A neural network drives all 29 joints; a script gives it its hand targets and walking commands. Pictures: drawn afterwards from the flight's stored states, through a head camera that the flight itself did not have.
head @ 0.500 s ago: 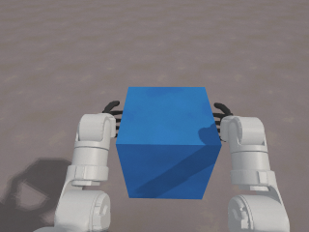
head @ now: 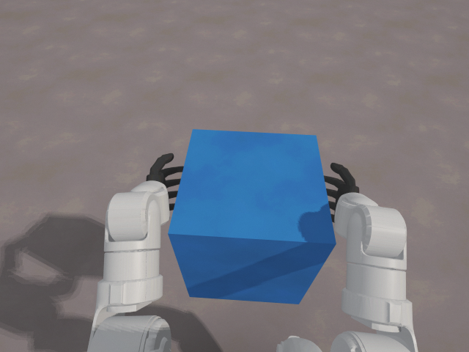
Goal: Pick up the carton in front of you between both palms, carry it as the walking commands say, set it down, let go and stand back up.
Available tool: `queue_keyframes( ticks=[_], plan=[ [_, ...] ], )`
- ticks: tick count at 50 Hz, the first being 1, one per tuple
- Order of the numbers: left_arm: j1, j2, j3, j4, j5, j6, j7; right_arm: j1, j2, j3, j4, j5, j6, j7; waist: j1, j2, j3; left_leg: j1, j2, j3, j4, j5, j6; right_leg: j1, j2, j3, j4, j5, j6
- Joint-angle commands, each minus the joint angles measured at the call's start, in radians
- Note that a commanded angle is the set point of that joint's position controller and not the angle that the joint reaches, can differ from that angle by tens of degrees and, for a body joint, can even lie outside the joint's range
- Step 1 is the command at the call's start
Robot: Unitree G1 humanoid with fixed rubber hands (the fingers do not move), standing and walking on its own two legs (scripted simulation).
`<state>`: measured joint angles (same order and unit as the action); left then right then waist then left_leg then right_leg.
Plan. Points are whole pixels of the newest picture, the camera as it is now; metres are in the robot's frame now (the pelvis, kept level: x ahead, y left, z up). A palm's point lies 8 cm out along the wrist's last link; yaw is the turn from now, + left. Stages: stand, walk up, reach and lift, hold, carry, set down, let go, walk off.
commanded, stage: carry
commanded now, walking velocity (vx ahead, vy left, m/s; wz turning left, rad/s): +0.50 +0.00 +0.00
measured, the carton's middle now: (248, 221) +0.33 +0.00 +0.01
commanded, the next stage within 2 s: none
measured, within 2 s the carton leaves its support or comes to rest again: neither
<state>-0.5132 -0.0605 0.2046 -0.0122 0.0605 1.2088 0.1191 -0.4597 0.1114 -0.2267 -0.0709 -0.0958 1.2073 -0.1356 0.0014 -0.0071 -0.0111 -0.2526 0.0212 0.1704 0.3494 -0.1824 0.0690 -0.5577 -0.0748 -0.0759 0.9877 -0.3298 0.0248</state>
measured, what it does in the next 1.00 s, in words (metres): walks ahead: right foot, then left foot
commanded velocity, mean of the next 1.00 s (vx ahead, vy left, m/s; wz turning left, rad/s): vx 0.50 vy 0.00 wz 0.00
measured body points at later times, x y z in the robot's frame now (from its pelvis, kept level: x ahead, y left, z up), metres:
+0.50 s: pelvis +0.31 -0.05 +0.00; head +0.30 -0.06 +0.45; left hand +0.57 +0.12 +0.06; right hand +0.59 -0.19 +0.06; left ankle +0.29 +0.09 -0.67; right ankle +0.32 -0.11 -0.75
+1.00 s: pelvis +0.62 +0.03 -0.01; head +0.64 +0.04 +0.44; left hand +0.91 +0.17 +0.05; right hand +0.90 -0.13 +0.06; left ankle +0.68 +0.10 -0.75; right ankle +0.54 -0.12 -0.65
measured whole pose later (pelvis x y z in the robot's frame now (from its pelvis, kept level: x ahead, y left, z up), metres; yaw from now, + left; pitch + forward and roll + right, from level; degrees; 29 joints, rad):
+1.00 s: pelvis +0.62 +0.03 -0.01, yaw -1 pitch +3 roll -1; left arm -0.16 -0.13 0.12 -0.31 0.13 1.21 0.08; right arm -0.16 0.13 -0.11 -0.28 -0.11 1.19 -0.09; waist -0.02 -0.02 -0.04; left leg -0.33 0.04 0.23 0.40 -0.13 0.08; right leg -0.46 -0.10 -0.05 1.15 -0.30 -0.01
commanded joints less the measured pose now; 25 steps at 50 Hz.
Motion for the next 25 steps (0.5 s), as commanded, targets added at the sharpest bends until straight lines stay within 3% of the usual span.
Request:
queue_keyframes(
  ticks=[1, 7, 10, 12, 13, 14, 15, 16, 17, 18, 19, 20, 22, 25],
  plan=[
    [-0.489, -1.118, -0.726, -0.182, -0.357, -0.025, -0.231, -0.584, 1.032, 0.738, -0.198, 0.423, -0.013, 0.275, -0.022, 0.145, -0.426, 0.488, 0.254, -0.233, -0.116, 0.367, 0.065, -0.149, -0.014, -0.011, -0.112, 0.075, 0.022],
    [-0.235, -1.006, -0.781, -0.29, -0.288, -0.018, -0.234, -0.301, 0.958, 0.79, -0.246, 0.387, -0.006, 0.307, -0.027, 0.164, -0.319, 0.494, 0.214, -0.132, -0.106, 0.518, 0.052, -0.114, 0.019, -0.088, -0.372, 0.224, 0.001],
    [-0.151, -1.003, -0.791, -0.306, -0.301, -0.001, -0.259, -0.195, 0.937, 0.783, -0.239, 0.375, 0.003, 0.316, -0.028, 0.183, -0.246, 0.452, 0.214, -0.088, -0.096, 0.553, 0.032, -0.03, 0.033, -0.119, -0.486, 0.28, -0.026],
    [-0.113, -0.99, -0.786, -0.311, -0.312, 0.008, -0.274, -0.159, 0.928, 0.79, -0.252, 0.369, 0.008, 0.319, -0.02, 0.188, -0.251, 0.42, 0.213, -0.047, 0.0, 0.681, 0.006, 0.122, 0.065, -0.164, -0.544, 0.275, -0.048],
    [-0.102, -0.983, -0.782, -0.302, -0.316, 0.01, -0.281, -0.168, 0.92, 0.795, -0.258, 0.371, 0.012, 0.319, -0.005, 0.163, -0.28, 0.36, 0.19, 0.003, 0.119, 0.692, -0.016, 0.276, 0.103, -0.209, -0.583, 0.257, -0.055],
    [-0.093, -0.971, -0.774, -0.293, -0.318, 0.013, -0.287, -0.166, 0.905, 0.798, -0.261, 0.372, 0.015, 0.319, 0.004, 0.119, -0.331, 0.221, 0.161, 0.03, 0.263, 0.561, -0.045, 0.491, 0.077, -0.179, -0.577, 0.205, -0.061],
    [-0.08, -0.957, -0.766, -0.283, -0.315, 0.015, -0.292, -0.188, 0.897, 0.805, -0.273, 0.375, 0.019, 0.319, 0.024, -0.028, -0.396, -0.006, 0.118, 0.016, 0.523, 0.246, -0.075, 0.69, -0.142, 0.151, -0.629, 0.022, -0.113],
    [-0.102, -0.952, -0.762, -0.252, -0.323, 0.008, -0.298, -0.216, 0.898, 0.821, -0.297, 0.379, 0.026, 0.318, 0.021, -0.281, -0.423, -0.345, -0.031, -0.028, 0.783, -0.239, -0.103, 0.893, -0.374, 0.575, -0.737, -0.006, -0.246],
    [-0.074, -0.98, -0.763, -0.25, -0.332, 0.005, -0.3, -0.222, 0.9, 0.823, -0.293, 0.384, 0.024, 0.318, 0.02, -0.252, -0.394, -0.432, 0.006, -0.152, 0.934, -0.3, -0.071, 0.839, -0.375, 0.589, -0.759, 0.102, -0.268],
    [-0.079, -1.006, -0.766, -0.26, -0.336, -0.001, -0.301, -0.24, 0.93, 0.832, -0.293, 0.393, 0.017, 0.32, 0.021, -0.191, -0.374, -0.444, 0.055, -0.172, 0.959, -0.266, -0.046, 0.771, -0.335, 0.478, -0.748, 0.208, -0.245],
    [-0.098, -1.029, -0.773, -0.276, -0.341, -0.005, -0.302, -0.239, 0.955, 0.838, -0.287, 0.397, 0.009, 0.321, 0.015, -0.084, -0.364, -0.422, 0.096, -0.184, 0.924, -0.201, -0.038, 0.698, -0.307, 0.377, -0.749, 0.235, -0.216],
    [-0.117, -1.045, -0.785, -0.292, -0.347, -0.01, -0.303, -0.225, 0.975, 0.844, -0.279, 0.401, 0.001, 0.321, 0.01, -0.034, -0.346, -0.392, 0.123, -0.188, 0.86, -0.147, -0.04, 0.623, -0.281, 0.298, -0.772, 0.215, -0.182],
    [-0.11, -1.057, -0.798, -0.3, -0.358, -0.019, -0.31, -0.182, 1.003, 0.852, -0.259, 0.392, -0.016, 0.315, 0.008, -0.06, -0.341, -0.347, 0.12, -0.151, 0.766, -0.08, -0.057, 0.549, -0.243, 0.189, -0.815, 0.139, -0.151],
    [-0.078, -1.036, -0.807, -0.309, -0.368, -0.027, -0.322, -0.129, 1.009, 0.852, -0.249, 0.367, -0.035, 0.302, 0.008, -0.099, -0.296, -0.384, 0.124, -0.109, 0.614, -0.004, -0.089, 0.532, -0.221, 0.112, -0.876, 0.09, -0.161]
  ],
)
